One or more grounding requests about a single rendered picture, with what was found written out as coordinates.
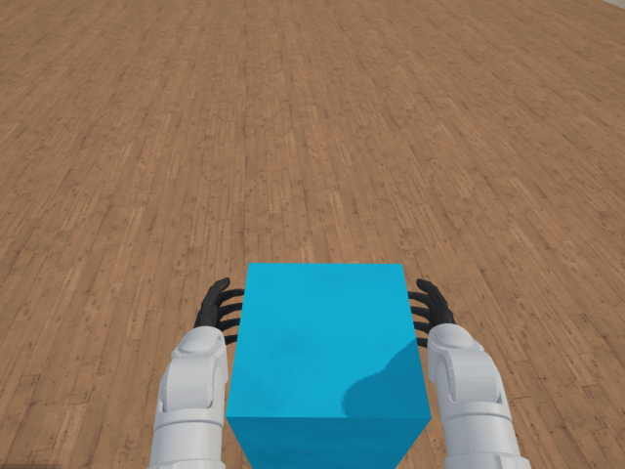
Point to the robot left hand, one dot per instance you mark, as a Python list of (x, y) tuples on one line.
[(211, 312)]

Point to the robot right hand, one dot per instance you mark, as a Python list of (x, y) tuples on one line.
[(438, 312)]

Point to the robot right forearm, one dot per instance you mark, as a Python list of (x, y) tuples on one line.
[(472, 403)]

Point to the carton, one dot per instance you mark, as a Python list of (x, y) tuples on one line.
[(327, 372)]

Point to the robot left forearm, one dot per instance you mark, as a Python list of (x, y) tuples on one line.
[(189, 415)]

